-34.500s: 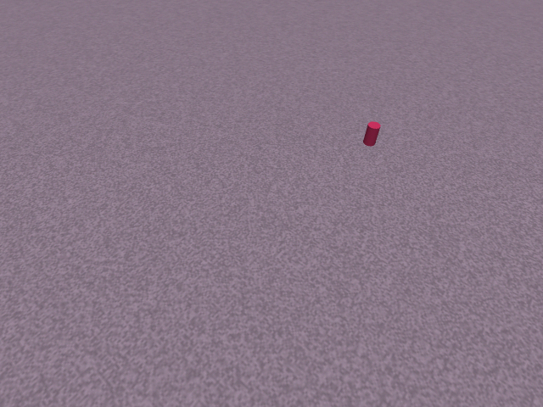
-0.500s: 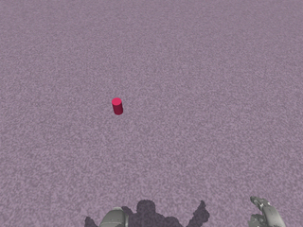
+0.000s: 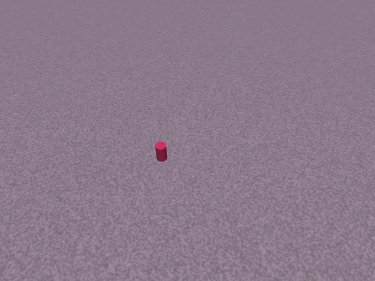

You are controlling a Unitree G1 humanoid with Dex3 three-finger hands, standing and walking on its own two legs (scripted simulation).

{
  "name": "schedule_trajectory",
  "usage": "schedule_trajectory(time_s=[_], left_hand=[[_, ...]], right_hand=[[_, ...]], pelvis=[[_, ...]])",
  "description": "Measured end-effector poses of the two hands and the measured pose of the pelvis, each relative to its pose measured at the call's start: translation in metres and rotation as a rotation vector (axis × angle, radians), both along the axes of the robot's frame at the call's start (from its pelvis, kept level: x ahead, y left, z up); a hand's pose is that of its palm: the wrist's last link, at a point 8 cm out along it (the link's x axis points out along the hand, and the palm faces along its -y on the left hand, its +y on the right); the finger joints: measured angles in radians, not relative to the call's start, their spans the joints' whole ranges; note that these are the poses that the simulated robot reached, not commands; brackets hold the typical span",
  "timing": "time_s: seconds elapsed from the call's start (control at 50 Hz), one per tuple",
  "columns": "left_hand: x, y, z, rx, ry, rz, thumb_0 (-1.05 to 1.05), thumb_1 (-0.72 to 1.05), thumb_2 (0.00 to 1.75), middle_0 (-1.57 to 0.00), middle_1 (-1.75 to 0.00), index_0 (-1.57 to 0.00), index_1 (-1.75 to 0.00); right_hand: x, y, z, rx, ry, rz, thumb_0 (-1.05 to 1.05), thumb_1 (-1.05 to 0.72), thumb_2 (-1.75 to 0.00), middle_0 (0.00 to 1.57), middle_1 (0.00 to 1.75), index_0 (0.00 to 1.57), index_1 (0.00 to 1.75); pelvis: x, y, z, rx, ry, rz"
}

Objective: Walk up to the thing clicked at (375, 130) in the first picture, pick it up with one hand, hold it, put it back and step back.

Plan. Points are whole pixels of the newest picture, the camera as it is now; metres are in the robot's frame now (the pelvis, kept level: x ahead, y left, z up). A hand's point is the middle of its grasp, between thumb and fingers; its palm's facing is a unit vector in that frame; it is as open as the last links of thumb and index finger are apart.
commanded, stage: step back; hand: left
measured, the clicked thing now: (161, 151) +1.06 +0.19 -0.70
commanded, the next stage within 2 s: stand in 0.68 s
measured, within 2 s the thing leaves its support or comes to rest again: neither
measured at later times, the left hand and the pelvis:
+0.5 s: hand out of the picture +0.09 +0.27 -0.15, palm faces +0.05 -0.92 -0.40, open 7.4 cm; pelvis +0.04 +0.00 -0.01, yaw +2 degrees
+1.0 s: hand out of the picture +0.13 +0.26 -0.14, palm faces -0.01 -0.94 -0.34, open 7.4 cm; pelvis +0.05 +0.01 +0.01, yaw +1 degrees
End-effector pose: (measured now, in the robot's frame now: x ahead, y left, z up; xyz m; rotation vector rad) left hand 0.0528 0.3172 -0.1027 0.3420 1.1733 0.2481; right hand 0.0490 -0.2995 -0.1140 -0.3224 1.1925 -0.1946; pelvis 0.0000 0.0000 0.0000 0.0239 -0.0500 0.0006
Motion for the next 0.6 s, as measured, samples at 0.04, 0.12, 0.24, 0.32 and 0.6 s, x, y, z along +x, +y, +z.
schedule_trajectory(time_s=[0.04, 0.12, 0.24, 0.32, 0.6], left_hand=[[0.001, -0.004, 0.0, -0.006, 0.001, -0.007, 0.01, 0.9, 0.9, -0.2, -0.3, -0.2, -0.3], [0.004, -0.015, -0.003, 0.009, 0.003, -0.01, 0.01, 0.9, 0.9, -0.2, -0.3, -0.2, -0.3], [0.0, -0.031, 0.002, 0.014, -0.017, 0.031, 0.01, 0.9, 0.9, -0.2, -0.3, -0.2, -0.3], [-0.002, -0.031, 0.008, 0.016, 0.006, 0.044, 0.01, 0.9, 0.9, -0.2, -0.3, -0.2, -0.3], [0.044, 0.001, -0.017, -0.009, 0.017, 0.035, 0.01, 0.9, 0.9, -0.2, -0.3, -0.2, -0.3]], right_hand=[[0.003, -0.005, 0.002, 0.0, -0.015, -0.002, 0.01, -0.9, -0.9, 0.2, 0.3, 0.21, 0.3], [0.013, -0.022, -0.002, -0.001, -0.022, -0.009, 0.0, -0.9, -0.9, 0.21, 0.3, 0.21, 0.3], [0.039, -0.035, -0.004, -0.012, 0.003, 0.021, 0.01, -0.91, -0.9, 0.2, 0.3, 0.21, 0.3], [0.059, -0.035, -0.001, -0.014, -0.01, 0.047, 0.01, -0.91, -0.9, 0.2, 0.3, 0.21, 0.3], [0.101, 0.018, -0.006, 0.008, -0.026, 0.057, 0.0, -0.91, -0.9, 0.2, 0.3, 0.21, 0.3]], pelvis=[[0.001, -0.004, 0.0, -0.001, 0.002, -0.005], [0.005, -0.017, -0.004, -0.015, -0.001, -0.01], [0.017, -0.027, -0.001, -0.018, 0.001, 0.012], [0.026, -0.023, 0.003, -0.016, 0.004, 0.02], [0.043, 0.005, -0.007, -0.03, 0.007, 0.019]])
